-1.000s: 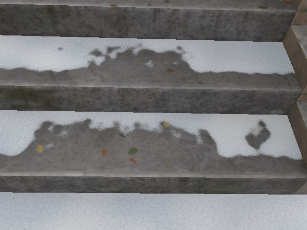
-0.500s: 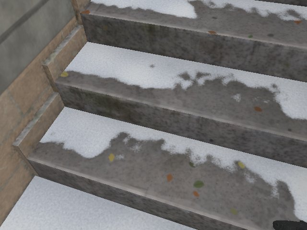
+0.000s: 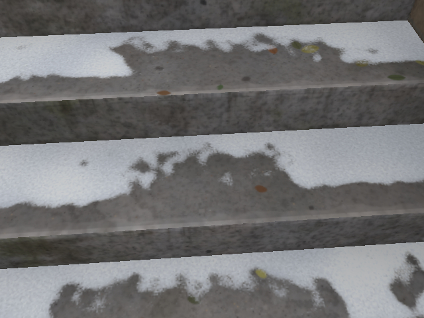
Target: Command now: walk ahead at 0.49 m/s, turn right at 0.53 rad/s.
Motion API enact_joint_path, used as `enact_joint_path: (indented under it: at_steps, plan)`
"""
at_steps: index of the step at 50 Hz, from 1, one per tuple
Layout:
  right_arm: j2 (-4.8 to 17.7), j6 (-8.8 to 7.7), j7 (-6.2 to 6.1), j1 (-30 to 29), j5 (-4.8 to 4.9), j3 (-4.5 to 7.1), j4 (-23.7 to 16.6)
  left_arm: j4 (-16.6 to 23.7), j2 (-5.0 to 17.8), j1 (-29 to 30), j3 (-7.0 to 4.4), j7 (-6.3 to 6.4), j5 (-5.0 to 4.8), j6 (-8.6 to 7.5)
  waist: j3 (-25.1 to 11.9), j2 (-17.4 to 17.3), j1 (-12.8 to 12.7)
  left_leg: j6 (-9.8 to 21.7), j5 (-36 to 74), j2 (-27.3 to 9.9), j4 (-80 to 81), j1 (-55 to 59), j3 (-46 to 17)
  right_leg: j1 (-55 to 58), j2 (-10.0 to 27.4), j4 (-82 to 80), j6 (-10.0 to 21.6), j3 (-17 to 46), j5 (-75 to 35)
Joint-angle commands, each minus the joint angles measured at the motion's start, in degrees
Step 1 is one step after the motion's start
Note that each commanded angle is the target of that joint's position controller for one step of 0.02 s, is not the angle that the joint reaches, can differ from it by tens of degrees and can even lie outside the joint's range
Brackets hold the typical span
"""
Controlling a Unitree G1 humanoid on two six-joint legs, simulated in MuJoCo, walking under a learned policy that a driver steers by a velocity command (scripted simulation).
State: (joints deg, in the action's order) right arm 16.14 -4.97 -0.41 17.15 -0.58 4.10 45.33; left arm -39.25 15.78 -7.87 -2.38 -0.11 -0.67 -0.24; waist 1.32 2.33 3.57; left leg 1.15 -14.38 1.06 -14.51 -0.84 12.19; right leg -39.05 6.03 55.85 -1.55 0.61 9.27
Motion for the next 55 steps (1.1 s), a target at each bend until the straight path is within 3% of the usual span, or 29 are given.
enact_joint_path:
  at_steps: [1, 4, 6, 7, 8, 9, 11, 14, 18, 22, 24, 26, 29, 30, 31, 32, 33, 34, 36, 37, 38, 40, 42, 45, 49, 50, 52, 54, 55]
  plan:
    - [6.8, 0.29, 0.29, -3.5, -3.02, 0.82, -3.6, 5.7, 1.9, 2.8, 0.0, -0.88, 5.28, 1.28, 1.4, -4.9, -3.4, 8.5, 35.2, -20.2, 0.1, 0.2, -3.4, -0.7, 0.3, 2.9, 3.7, -3.9, 6.6]
    - [8.3, 0.44, 0.65, -5.7, -1.16, 0.63, -4.8, 3.7, 3.5, -6.1, -1.48, -0.99, 3.93, 0.53, -8.1, -8.2, -7.1, 4.8, 63.2, -16.1, -18.2, -1.2, 1.0, 20.3, -7.6, -10.8, 7.5, -8.2, 3.2]
    - [8.2, 2.26, 1.39, -10.9, 1.53, 0.56, -6.0, -1.2, 4.7, -22.1, -3.06, -0.4, 3.14, -1.28, -11.7, -4.1, -16.5, 2.2, 43.3, -11.3, -45.2, -9.6, 2.3, 37.6, -11.4, -32.1, 8.6, -9.8, -10.1]
    - [1.2, 2.19, 1.27, -9.9, -0.75, -0.85, -7.1, -2.6, 9.8, -19.4, -3.94, -0.18, 3.5, -1.86, -2.9, 5.6, -11.6, -0.1, -11.6, -4.6, -64.7, -33.3, -1.6, 44.5, -2.1, -30.3, 8.6, 5.0, -32.0]
    - [-2.9, 2.14, 0.4, -0.2, -1.86, -2.4, -9.8, -0.4, 16.8, -19.8, -5.27, -0.29, 2.87, -2.06, -12.1, 8.1, -4.5, -1.9, -12.9, -2.0, -77.4, -40.2, -10.9, 49.3, 12.4, -27.9, 17.3, 26.0, -64.6]
    - [-0.6, 2.37, -0.26, -2.9, -2.03, -2.44, -10.6, 1.6, 16.1, -16.8, -6.1, 0.07, 2.31, -1.33, -17.3, 2.8, -7.0, -3.0, -7.3, -2.1, -84.3, -42.3, -12.8, 47.3, 15.7, -35.1, 23.8, 31.2, -39.8]
    - [-0.2, 1.74, 0.16, -9.4, -3.67, -2.64, -11.9, 0.8, 8.0, -11.9, -3.33, 0.73, 2.04, -0.5, -4.4, -2.7, -4.9, -2.5, -4.2, -4.7, -90.4, -52.4, -12.1, 35.7, 9.4, -38.4, 20.6, 27.4, -4.7]
    - [-3.1, 3.89, 1.07, -13.0, -3.67, -3.85, -15.9, -2.7, 4.8, -14.3, -1.56, 1.25, 2.15, -1.87, 0.4, -1.8, -3.3, -1.7, -4.8, -4.6, -97.8, -59.2, -11.1, 25.4, 4.3, -37.9, 17.3, 22.7, -1.6]
    - [-8.2, 4.83, -1.33, -20.9, -2.14, -5.92, -20.4, -9.4, 3.8, -21.6, -0.87, -0.42, 3.29, -4.55, 0.5, 2.8, -5.3, 2.4, -13.5, -2.8, -120.9, -80.3, -9.8, 32.6, 7.2, -40.5, 16.2, 19.8, 6.2]
    - [-10.5, 5.26, -0.94, -31.1, -1.21, -8.13, -26.6, -14.3, 1.6, -23.7, 0.49, 0.89, 2.15, -3.9, 4.8, -0.4, -4.7, 3.9, -13.4, -4.2, -101.7, -79.7, -6.6, 29.1, 3.9, -50.2, 11.6, 11.1, 9.7]
    - [-8.4, 6.3, 0.19, -28.2, -1.62, -8.27, -27.3, -13.8, 3.2, -21.3, 0.71, 2.89, 0.58, -3.36, 2.9, -0.4, -3.0, 4.1, -12.3, -4.7, -83.5, -63.6, -2.8, 26.0, 3.3, -59.4, 13.4, 5.8, -8.4]
    - [-7.5, 6.24, -0.33, -18.3, -0.33, -7.61, -21.9, -10.2, 4.0, -15.7, 1.01, 2.56, -1.08, -4.38, -7.1, 1.3, 0.4, 5.5, -6.5, -0.2, -68.9, -31.6, 2.1, 22.9, 2.0, -54.8, 13.7, -4.5, -65.8]
    - [-1.8, 6.93, -0.09, 0.0, -0.84, -4.66, -13.9, -9.9, 13.0, -14.9, -2.59, 2.06, -0.49, -4.89, -22.3, 9.2, 6.1, 7.7, -17.2, 5.9, -54.0, -22.4, -1.2, 45.4, 9.0, -24.9, 12.6, -5.1, -104.5]
    - [0.1, 6.09, 0.89, 3.1, -1.49, -3.55, -11.8, -9.1, 12.8, -14.7, -3.27, 1.31, -0.21, -4.82, -24.2, 6.9, 7.7, 9.6, -17.2, 7.4, -43.5, -15.2, -7.3, 43.4, 8.0, -10.8, 12.7, -5.6, -98.5]
    - [6.8, 5.77, 0.47, 3.8, -1.55, -1.46, -9.8, -4.1, 8.5, -12.8, -2.84, -0.18, 0.8, -5.81, -20.5, -10.1, 5.8, 17.2, -22.5, -4.0, -25.5, -9.4, -40.0, 22.4, -1.4, 13.0, 8.9, -4.4, -55.2]
    - [8.1, 8.28, 2.94, 19.4, -4.68, -1.62, -10.0, -7.4, 6.3, -15.0, -3.3, -9.7, 8.19, -1.72, -14.6, -23.5, 13.0, 26.0, -5.2, -9.1, -6.7, -7.0, -76.8, -8.3, -20.4, 57.8, 11.3, 20.2, -12.2]
    - [8.6, 8.35, 5.21, 13.4, -4.69, -0.77, -5.5, -3.5, 3.6, -13.4, -3.72, -8.88, 3.04, -1.46, -2.0, -8.6, 5.8, 15.8, -2.2, -14.9, -7.6, -7.4, -70.5, -29.5, -22.7, 70.1, 12.6, 33.7, -16.7]
    - [7.2, 6.69, 7.14, 9.6, -3.41, -0.5, -1.6, -2.6, 3.0, -11.2, -2.29, -7.25, 1.44, -2.25, 1.5, 2.8, 2.3, 15.2, 2.0, -14.7, -11.0, -13.5, -62.3, -32.0, -19.2, 71.4, 13.2, 29.9, -17.7]
    - [-5.2, 2.61, 7.37, -0.4, -4.15, -4.11, 6.6, 0.6, -0.8, -8.5, 1.16, -3.94, 5.14, -2.52, -3.1, 2.3, -7.0, 15.1, -3.3, -10.2, -11.8, -16.4, -43.6, -37.0, -14.9, 73.2, 14.6, 22.5, -10.8]
    - [-8.9, 2.16, 7.5, -1.9, -6.5, -5.84, 8.8, 0.8, -2.2, -10.0, 2.64, -2.71, 4.46, -1.26, -2.4, 1.6, -10.5, 12.7, -2.1, -8.2, -10.9, -22.4, -37.1, -37.9, -11.3, 74.1, 15.7, 19.3, -14.2]
    - [-8.5, 0.45, 7.83, -6.0, -5.07, -5.46, 8.3, 1.2, -1.5, -10.9, 2.94, -2.11, 2.91, -0.96, -0.6, 1.7, -12.7, 10.6, -1.3, -6.1, -8.5, -30.0, -29.2, -34.1, -7.8, 68.4, 14.5, 14.0, -11.9]
    - [-5.9, -2.7, 6.62, -6.3, -4.22, -5.13, 7.6, 3.9, -1.0, -6.5, 3.64, -2.0, 1.62, -2.36, -3.7, 0.0, -12.1, 6.9, 2.8, 1.3, -7.0, -40.7, -17.9, -21.9, -4.5, 54.9, 11.1, 2.6, -11.4]
    - [-4.3, -3.15, 4.93, 12.1, -5.44, -5.58, 13.7, 6.3, -4.0, 0.8, 5.25, -2.5, 1.27, -2.35, -4.6, -7.7, -5.3, 7.0, 3.4, 0.9, -7.4, -28.6, -23.0, -30.4, -4.2, 62.9, 8.1, 0.4, -2.8]
    - [-1.7, -2.33, 7.42, 24.9, -7.07, -6.22, 16.7, 8.5, -2.5, 14.4, 5.94, -1.97, 2.7, -0.86, -2.2, -7.7, 0.3, 11.0, 6.5, -4.1, -7.6, -10.7, -32.4, -46.6, -4.6, 57.1, 8.1, -0.4, 1.4]
    - [-2.2, -1.41, 8.48, 21.0, -3.64, -6.68, 14.2, 11.5, -6.8, 25.1, 7.21, -2.29, 5.17, 1.19, -1.0, -10.5, 1.1, 17.0, 14.4, -12.1, 4.5, -11.2, -36.9, -37.1, -2.8, 35.7, 6.7, -6.2, 11.8]
    - [-2.2, -1.96, 8.37, 14.4, -2.04, -6.67, 10.3, 9.5, -6.9, 20.9, 6.66, -2.78, 5.18, 0.65, -0.5, -11.9, -2.3, 16.0, 25.8, -12.7, 5.3, -13.3, -33.2, -26.7, -4.0, 31.1, 6.2, -9.2, 13.5]
    - [5.5, -3.18, 8.63, 13.6, -1.97, -4.51, 9.8, 11.4, -3.2, 22.2, 5.89, -4.53, 2.93, 1.34, -5.1, -15.3, -6.3, 17.8, 84.3, -13.5, 2.5, -20.0, -29.7, -1.9, -11.1, 21.1, 5.2, -14.7, 9.5]
    - [9.7, -3.18, 9.06, 11.7, -1.82, -1.53, 10.4, 8.5, 1.8, 10.7, 3.5, -3.81, 1.57, 1.3, -11.1, -14.4, -11.4, 12.8, 104.4, -13.1, -13.0, -10.4, -26.6, 10.6, -13.3, 2.1, 7.4, -8.8, 9.1]
    - [2.8, -3.22, 8.74, 16.3, -4.49, -2.08, 10.7, 2.8, 1.8, -6.7, 2.82, -2.46, 2.0, 0.9, -29.1, -1.3, -12.8, 8.8, 88.1, -9.1, -32.7, -23.7, -27.4, 39.9, -4.5, -0.7, 15.9, 10.4, -9.8]
